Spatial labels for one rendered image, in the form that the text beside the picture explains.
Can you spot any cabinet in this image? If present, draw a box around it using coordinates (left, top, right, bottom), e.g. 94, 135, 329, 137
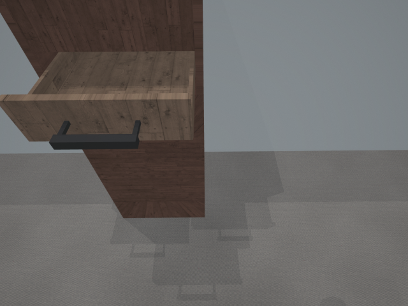
0, 0, 205, 218

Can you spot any handle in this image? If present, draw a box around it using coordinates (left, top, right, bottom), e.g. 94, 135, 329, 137
49, 120, 141, 150

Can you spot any drawer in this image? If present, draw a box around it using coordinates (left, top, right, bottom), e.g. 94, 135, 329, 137
0, 51, 196, 142

